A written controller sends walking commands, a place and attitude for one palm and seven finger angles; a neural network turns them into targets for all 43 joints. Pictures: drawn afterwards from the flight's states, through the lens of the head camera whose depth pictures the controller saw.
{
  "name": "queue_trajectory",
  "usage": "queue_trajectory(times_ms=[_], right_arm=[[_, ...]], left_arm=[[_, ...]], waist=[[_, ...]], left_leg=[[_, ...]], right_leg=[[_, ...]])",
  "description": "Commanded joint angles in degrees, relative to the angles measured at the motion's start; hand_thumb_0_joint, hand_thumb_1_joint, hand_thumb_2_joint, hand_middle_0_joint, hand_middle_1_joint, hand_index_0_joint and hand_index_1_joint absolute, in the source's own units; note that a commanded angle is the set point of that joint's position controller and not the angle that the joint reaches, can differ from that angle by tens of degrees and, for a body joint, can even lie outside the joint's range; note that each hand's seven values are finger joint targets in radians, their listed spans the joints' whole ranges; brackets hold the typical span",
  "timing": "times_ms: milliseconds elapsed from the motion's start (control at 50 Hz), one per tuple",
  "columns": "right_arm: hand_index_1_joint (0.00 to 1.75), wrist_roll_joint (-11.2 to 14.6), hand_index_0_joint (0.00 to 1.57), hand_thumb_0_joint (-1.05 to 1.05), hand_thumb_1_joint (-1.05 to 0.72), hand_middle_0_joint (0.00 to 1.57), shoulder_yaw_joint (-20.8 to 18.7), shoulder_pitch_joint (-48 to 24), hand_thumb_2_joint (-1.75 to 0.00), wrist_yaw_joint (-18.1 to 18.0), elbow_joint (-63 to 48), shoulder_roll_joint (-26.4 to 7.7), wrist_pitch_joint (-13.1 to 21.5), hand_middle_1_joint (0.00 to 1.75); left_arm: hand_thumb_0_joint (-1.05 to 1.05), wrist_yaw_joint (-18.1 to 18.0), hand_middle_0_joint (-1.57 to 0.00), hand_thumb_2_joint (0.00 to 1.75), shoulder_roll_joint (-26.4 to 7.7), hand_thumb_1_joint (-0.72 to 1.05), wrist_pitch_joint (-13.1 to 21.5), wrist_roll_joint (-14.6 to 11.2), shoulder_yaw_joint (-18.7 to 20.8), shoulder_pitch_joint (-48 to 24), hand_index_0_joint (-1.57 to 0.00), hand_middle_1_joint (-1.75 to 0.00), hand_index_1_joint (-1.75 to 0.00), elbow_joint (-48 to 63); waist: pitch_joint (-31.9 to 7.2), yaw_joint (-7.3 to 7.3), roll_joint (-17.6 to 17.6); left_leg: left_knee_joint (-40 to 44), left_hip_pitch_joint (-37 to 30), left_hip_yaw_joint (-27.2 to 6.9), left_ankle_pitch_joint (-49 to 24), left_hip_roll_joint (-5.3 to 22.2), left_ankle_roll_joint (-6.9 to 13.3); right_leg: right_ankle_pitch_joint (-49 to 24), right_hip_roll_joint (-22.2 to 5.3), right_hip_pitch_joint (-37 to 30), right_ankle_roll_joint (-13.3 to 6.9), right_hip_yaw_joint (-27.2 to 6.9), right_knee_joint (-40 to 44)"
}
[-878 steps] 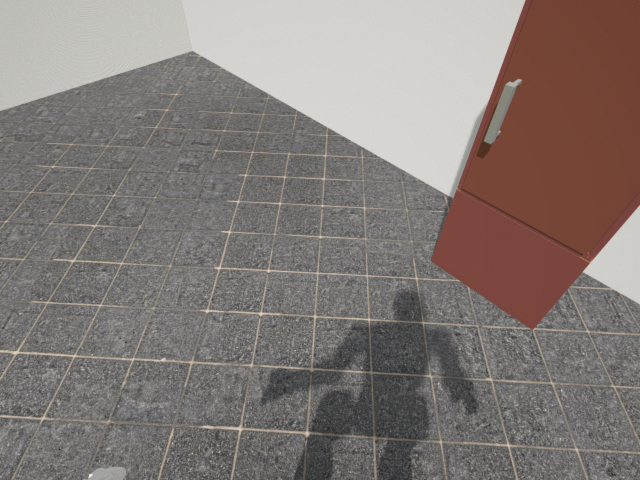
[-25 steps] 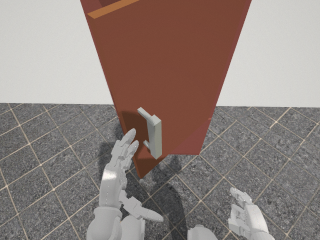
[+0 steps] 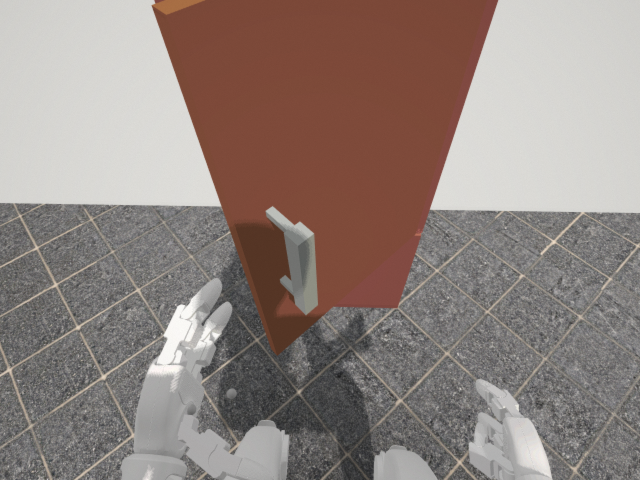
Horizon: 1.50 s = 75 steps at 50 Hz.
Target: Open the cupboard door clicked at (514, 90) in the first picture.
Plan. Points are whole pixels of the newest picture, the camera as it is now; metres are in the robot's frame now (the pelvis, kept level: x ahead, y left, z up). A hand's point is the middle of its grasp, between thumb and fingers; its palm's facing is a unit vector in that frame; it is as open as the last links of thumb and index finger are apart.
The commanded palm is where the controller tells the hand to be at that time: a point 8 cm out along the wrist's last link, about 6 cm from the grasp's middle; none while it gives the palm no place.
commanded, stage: draw the hand back to the body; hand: left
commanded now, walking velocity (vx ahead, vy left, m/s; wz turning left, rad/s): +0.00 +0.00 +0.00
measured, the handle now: (292, 263) +0.36 +0.06 +0.07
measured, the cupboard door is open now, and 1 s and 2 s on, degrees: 45 45 45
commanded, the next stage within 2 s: step back with the hand held close in 1.56 s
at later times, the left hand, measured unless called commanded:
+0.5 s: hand (137, 379) +0.20 +0.16 +0.15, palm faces +0.00 -1.00 -0.06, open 16.2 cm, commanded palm +0.17 +0.23 +0.16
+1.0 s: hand out of the picture +0.22 +0.26 +0.23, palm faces +0.34 -0.85 -0.39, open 11.3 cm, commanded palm +0.18 +0.31 +0.26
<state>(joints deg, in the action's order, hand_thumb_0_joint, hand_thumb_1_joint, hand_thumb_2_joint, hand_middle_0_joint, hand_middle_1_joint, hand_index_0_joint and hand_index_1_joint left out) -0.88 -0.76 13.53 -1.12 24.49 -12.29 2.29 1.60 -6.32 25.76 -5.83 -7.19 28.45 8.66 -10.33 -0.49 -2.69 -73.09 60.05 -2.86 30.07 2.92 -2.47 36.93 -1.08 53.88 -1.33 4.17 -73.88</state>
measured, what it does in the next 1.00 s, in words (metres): rises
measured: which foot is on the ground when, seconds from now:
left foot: down 0.00-1.00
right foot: down 0.00-1.00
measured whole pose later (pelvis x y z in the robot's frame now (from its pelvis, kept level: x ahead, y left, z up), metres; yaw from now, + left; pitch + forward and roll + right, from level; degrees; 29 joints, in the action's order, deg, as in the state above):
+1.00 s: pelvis +0.03 +0.03 +0.10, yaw -1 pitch -1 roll -1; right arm 0.4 3.3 14.0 -6.4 31.3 -12.5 5.4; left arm -7.9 -18.6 1.0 -2.5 11.4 31.5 24.3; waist -3.0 -3.2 -3.4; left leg -36.1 17.0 1.3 18.3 1.4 0.3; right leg 21.5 -2.1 11.0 1.7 1.7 -33.4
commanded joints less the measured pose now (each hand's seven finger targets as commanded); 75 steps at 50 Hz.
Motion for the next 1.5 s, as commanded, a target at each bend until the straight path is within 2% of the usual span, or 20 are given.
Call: queue_trajectory(times_ms=[0, 40, 160, 360, 420, 460, 480, 500, 540, 620, 720, 820, 960, 1080, 1140, 1160, 1240, 1320, 1400, 1480], right_arm=[[0.30, 0.62, 0.20, 0.00, -0.90, 0.20, -2.21, -2.33, -0.90, -1.10, -10.72, -5.29, 3.30, 0.30], [0.30, 1.03, 0.20, 0.00, -0.90, 0.20, -1.99, -2.29, -0.90, -1.47, -11.19, -5.09, 2.74, 0.30], [0.30, 1.91, 0.20, 0.00, -0.90, 0.20, -1.24, -1.92, -0.90, -2.55, -11.09, -5.39, 2.38, 0.30], [0.30, 2.52, 0.20, 0.00, -0.90, 0.20, -0.74, -1.94, -0.90, -2.76, -11.12, -5.87, 4.27, 0.30], [0.30, 2.69, 0.20, 0.00, -0.90, 0.20, -0.68, -2.27, -0.90, -3.04, -10.63, -6.02, 4.50, 0.30], [0.30, 3.07, 0.20, 0.00, -0.90, 0.20, -0.45, -2.45, -0.90, -3.14, -10.60, -6.04, 4.85, 0.30], [0.30, 2.75, 0.20, 0.00, -0.90, 0.20, -0.55, -2.47, -0.90, -4.93, -11.51, -6.17, 3.60, 0.30], [0.30, 2.47, 0.20, 0.00, -0.90, 0.20, 0.15, -2.16, -0.90, -5.62, -12.23, -5.11, 3.30, 0.30], [0.30, 2.32, 0.20, 0.00, -0.90, 0.20, 0.54, -1.87, -0.90, -6.17, -10.83, -5.00, 2.83, 0.30], [0.30, 1.89, 0.20, 0.00, -0.90, 0.20, 1.35, -3.29, -0.90, -6.92, -9.60, -5.68, 3.02, 0.30], [0.30, 1.68, 0.20, 0.00, -0.90, 0.20, 1.94, -4.48, -0.90, -6.85, -7.39, -5.81, 4.59, 0.30], [0.30, 1.58, 0.20, 0.00, -0.90, 0.20, 1.84, -5.88, -0.90, -6.37, -5.03, -5.94, 5.58, 0.30], [0.30, 1.23, 0.20, 0.00, -0.90, 0.20, 1.54, -7.19, -0.90, -6.00, -2.24, -5.99, 6.81, 0.30], [0.30, 1.00, 0.20, 0.00, -0.90, 0.20, 1.05, -8.18, -0.90, -5.30, -0.42, -6.14, 7.31, 0.30], [0.30, 0.97, 0.20, 0.00, -0.90, 0.20, 0.81, -8.73, -0.90, -5.13, 0.40, -6.33, 7.22, 0.30], [0.30, 0.92, 0.20, 0.00, -0.90, 0.20, 0.60, -8.98, -0.90, -5.12, 0.43, -6.47, 7.17, 0.30], [0.30, 0.96, 0.20, 0.00, -0.90, 0.20, 0.14, -9.01, -0.90, -4.43, 0.92, -6.59, 6.47, 0.30], [0.30, 0.53, 0.20, 0.00, -0.90, 0.20, -0.11, -9.75, -0.90, -4.58, 1.05, -6.87, 6.46, 0.30], [0.30, 0.61, 0.20, 0.00, -0.90, 0.20, 0.02, -9.97, -0.90, -4.69, 1.23, -6.23, 6.90, 0.30], [0.30, 0.62, 0.20, 0.00, -0.90, 0.20, -0.08, -10.00, -0.90, -4.89, 1.71, -6.13, 7.15, 0.30]], left_arm=[[0.00, 0.63, -0.15, 0.30, -4.64, -0.50, 3.39, -1.21, 3.62, -0.77, -0.15, -0.30, -0.30, 17.61], [0.00, 0.31, -0.15, 0.30, -6.33, -0.50, 1.30, -1.30, 5.22, 0.33, -0.15, -0.30, -0.30, 19.41], [0.00, 1.01, -0.15, 0.30, -5.81, -0.50, -4.17, -3.45, 6.81, 1.69, -0.15, -0.30, -0.30, 18.38], [0.00, 4.43, -0.15, 0.30, -8.44, -0.50, -5.11, -5.98, 10.09, 3.44, -0.15, -0.30, -0.30, 23.45], [0.00, 4.84, -0.15, 0.34, -10.55, -0.40, -6.41, -6.87, 13.22, 3.64, -0.15, -0.30, -0.30, 23.08], [0.00, 5.47, -0.16, 0.37, -11.03, -0.32, -7.26, -7.59, 14.15, 3.14, -0.16, -0.30, -0.30, 24.15], [0.00, -0.55, -0.16, 0.39, -20.19, -0.29, -11.26, 0.40, 15.55, 3.97, -0.16, -0.30, -0.30, 27.57], [0.00, -3.17, -0.16, 0.40, -15.69, -0.26, -13.94, 1.12, 13.40, 5.29, -0.16, -0.30, -0.30, 29.28], [0.00, -5.92, -0.16, 0.43, -14.64, -0.18, -17.86, 2.70, 12.89, 6.50, -0.16, -0.30, -0.30, 27.08], [0.00, -8.59, -0.17, 0.50, -17.69, -0.05, -20.46, 3.60, 15.97, 2.95, -0.17, -0.30, -0.30, 28.35], [0.00, -10.02, -0.17, 0.57, -18.68, 0.13, -21.04, 3.93, 18.83, 2.53, -0.17, -0.30, -0.30, 28.33], [0.00, -10.22, -0.18, 0.64, -19.45, 0.31, -21.29, 3.61, 22.12, 2.63, -0.18, -0.30, -0.30, 26.83], [0.00, -10.31, -0.19, 0.75, -21.27, 0.55, -20.33, 3.14, 27.07, -1.65, -0.19, -0.30, -0.30, 27.71], [0.00, -10.32, -0.19, 0.84, -23.32, 0.76, -19.48, 2.80, 31.39, -4.71, -0.19, -0.30, -0.30, 29.42], [0.00, -10.29, -0.20, 0.88, -23.93, 0.87, -19.34, 2.30, 33.47, -5.81, -0.20, -0.30, -0.30, 27.41], [0.00, -10.28, -0.20, 0.90, -24.79, 0.90, -19.15, 2.25, 34.51, -7.37, -0.20, -0.30, -0.30, 28.42], [0.00, -9.14, -0.20, 0.90, -20.12, 0.90, -19.71, 1.95, 30.64, -4.19, -0.20, -0.30, -0.30, 23.48], [0.00, -9.40, -0.20, 0.90, -23.49, 0.90, -19.13, 2.24, 33.12, -6.14, -0.20, -0.30, -0.30, 26.01], [0.00, -9.65, -0.20, 0.90, -23.87, 0.90, -18.70, 2.41, 33.37, -6.58, -0.20, -0.30, -0.30, 28.75], [0.00, -9.65, -0.20, 0.90, -23.31, 0.90, -18.83, 2.18, 33.20, -6.23, -0.20, -0.30, -0.30, 27.21]], waist=[[-13.57, 0.40, 3.41], [-13.13, -0.02, 1.98], [-7.14, 1.20, 4.77], [-3.60, 0.67, 0.49], [-2.54, 0.34, 1.72], [-1.84, 0.38, 0.54], [-4.60, -2.70, -0.62], [-2.94, -1.22, -0.85], [0.24, -0.70, 0.77], [2.03, -0.81, 2.17], [2.44, -1.72, -0.36], [5.06, -2.20, 1.27], [6.09, -2.69, 0.39], [5.28, -3.24, -3.17], [7.16, -3.28, -0.60], [6.38, -3.38, -1.27], [8.60, -2.99, 0.27], [6.51, -3.60, 0.58], [6.04, -3.57, -2.61], [7.42, -3.38, -0.73]], left_leg=[[8.99, -13.11, 2.29, -10.40, -3.34, 3.77], [11.00, -15.13, 2.46, -11.08, -3.41, 3.86], [15.47, -17.91, 2.14, -9.24, -3.41, 3.85], [21.59, -25.08, 1.53, -10.39, -3.32, 3.78], [22.82, -25.55, 1.41, -10.09, -3.25, 3.86], [23.70, -26.79, 1.46, -10.29, -3.17, 3.78], [26.62, -29.92, 2.94, -11.43, -2.62, 3.90], [27.12, -31.81, 3.35, -12.28, -2.82, 4.14], [28.39, -33.18, 3.20, -13.30, -2.31, 4.18], [32.04, -36.81, 3.02, -13.65, -2.25, 4.31], [36.77, -41.77, 2.93, -16.54, -2.22, 4.11], [40.67, -44.91, 3.16, -20.21, -1.98, 3.92], [45.15, -49.83, 3.76, -23.43, -1.85, 3.73], [47.55, -53.43, 3.98, -28.79, -1.57, 3.29], [48.59, -53.39, 4.22, -28.27, -1.54, 3.32], [48.85, -54.08, 4.42, -28.36, -1.59, 3.31], [49.93, -54.69, 4.83, -28.20, -1.32, 3.42], [50.42, -55.48, 4.85, -27.93, -1.76, 3.58], [50.43, -56.46, 5.15, -28.48, -2.03, 3.38], [50.61, -56.60, 5.50, -27.16, -2.00, 3.47]], right_leg=[[-17.79, 1.51, -8.34, 0.42, -3.82, 15.58], [-18.32, 1.74, -10.24, 0.35, -3.40, 16.91], [-16.00, 2.22, -12.74, 1.08, -2.21, 22.22], [-16.42, 2.66, -15.72, 0.81, -0.02, 25.54], [-15.76, 2.85, -17.31, 0.88, -0.15, 27.22], [-16.18, 2.88, -17.64, 0.93, -0.03, 27.95], [-17.26, 1.00, -19.81, 0.02, -3.80, 31.74], [-17.83, 0.79, -19.96, 0.20, -2.91, 32.76], [-18.94, 0.94, -21.35, 0.52, -1.85, 34.12], [-19.05, 0.97, -25.12, 0.79, -1.43, 37.95], [-22.13, 0.76, -30.73, 0.65, -0.88, 40.68], [-26.16, 0.83, -35.28, 0.81, -0.53, 43.87], [-29.35, 1.00, -39.97, 0.87, -0.53, 47.61], [-32.86, 1.10, -43.34, 0.71, -0.80, 49.46], [-33.26, 1.26, -44.17, 0.77, -0.69, 50.73], [-33.46, 1.29, -44.58, 0.80, -0.77, 50.99], [-33.20, 1.31, -44.32, 1.19, -0.70, 52.21], [-33.65, 1.43, -46.14, 1.00, -0.88, 53.01], [-34.32, 1.34, -46.36, 0.92, -1.15, 53.24], [-33.56, 1.43, -45.86, 1.13, -1.20, 54.24]])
